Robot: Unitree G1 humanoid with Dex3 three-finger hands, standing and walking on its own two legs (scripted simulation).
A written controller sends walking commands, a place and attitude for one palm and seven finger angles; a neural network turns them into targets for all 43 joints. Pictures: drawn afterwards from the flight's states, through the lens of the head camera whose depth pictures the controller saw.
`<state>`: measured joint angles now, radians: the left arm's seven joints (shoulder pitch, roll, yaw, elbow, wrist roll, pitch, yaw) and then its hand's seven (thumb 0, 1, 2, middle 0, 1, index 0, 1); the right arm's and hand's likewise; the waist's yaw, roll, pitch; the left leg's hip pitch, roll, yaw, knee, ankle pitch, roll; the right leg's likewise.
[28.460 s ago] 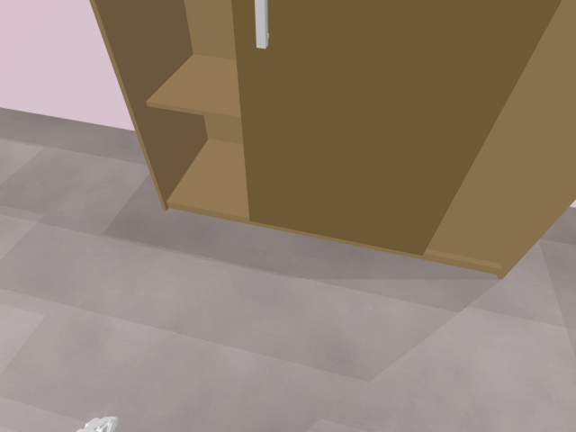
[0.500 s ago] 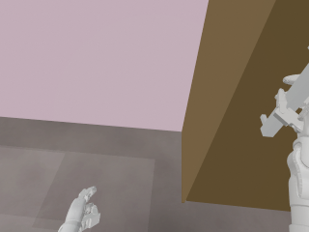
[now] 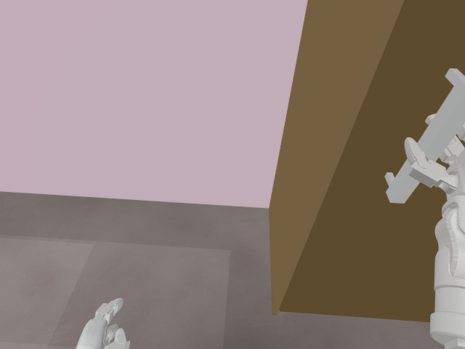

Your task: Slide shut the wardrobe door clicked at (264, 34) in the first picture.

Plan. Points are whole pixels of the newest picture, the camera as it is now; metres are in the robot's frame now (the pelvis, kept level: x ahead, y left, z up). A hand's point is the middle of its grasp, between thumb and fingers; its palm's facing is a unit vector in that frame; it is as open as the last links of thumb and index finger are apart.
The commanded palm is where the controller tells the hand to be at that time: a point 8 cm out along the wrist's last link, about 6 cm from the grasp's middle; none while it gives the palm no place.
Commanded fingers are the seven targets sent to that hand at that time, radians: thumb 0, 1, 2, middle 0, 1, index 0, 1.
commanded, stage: loosen the grip on the handle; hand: right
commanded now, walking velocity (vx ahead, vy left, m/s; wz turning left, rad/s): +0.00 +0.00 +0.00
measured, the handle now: (421, 142) +0.39 -0.28 +0.19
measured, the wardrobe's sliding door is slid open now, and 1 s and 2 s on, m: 0.00 0.00 0.00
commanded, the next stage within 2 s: slip the hand off the handle in 0.44 s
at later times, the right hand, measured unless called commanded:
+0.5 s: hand (420, 162) +0.36 -0.27 +0.19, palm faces +0.40 +0.90 -0.17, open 14.4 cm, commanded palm +0.31 -0.30 +0.18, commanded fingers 0.00 0.55 -0.20 0.25 1.15 0.25 1.15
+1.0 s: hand (458, 167) +0.35 -0.33 +0.18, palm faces +0.49 +0.85 -0.20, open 14.7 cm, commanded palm +0.31 -0.36 +0.19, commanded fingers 0.00 0.55 -0.20 0.25 1.15 0.25 1.15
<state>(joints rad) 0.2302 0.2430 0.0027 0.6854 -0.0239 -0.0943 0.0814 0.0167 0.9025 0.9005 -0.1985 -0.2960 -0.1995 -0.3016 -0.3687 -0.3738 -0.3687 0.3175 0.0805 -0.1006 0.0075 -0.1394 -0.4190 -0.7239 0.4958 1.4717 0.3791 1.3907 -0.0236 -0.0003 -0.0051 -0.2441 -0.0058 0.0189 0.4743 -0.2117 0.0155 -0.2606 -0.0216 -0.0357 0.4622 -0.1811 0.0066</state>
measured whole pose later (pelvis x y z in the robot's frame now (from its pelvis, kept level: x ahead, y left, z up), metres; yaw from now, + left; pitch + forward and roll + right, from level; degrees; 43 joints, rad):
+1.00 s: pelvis +0.03 +0.00 -0.01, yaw -1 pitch +2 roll +0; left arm 0.23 0.24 -0.04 0.66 -0.02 -0.08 0.13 0.01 0.90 0.90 -0.20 -0.30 -0.20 -0.30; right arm -0.27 -0.48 -0.47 0.28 0.11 -0.09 0.03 -0.01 0.55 -0.20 0.38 1.22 0.26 1.15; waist -0.03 -0.02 -0.05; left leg -0.32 -0.01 0.03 0.60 -0.32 0.01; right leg -0.35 -0.02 -0.02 0.61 -0.29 0.00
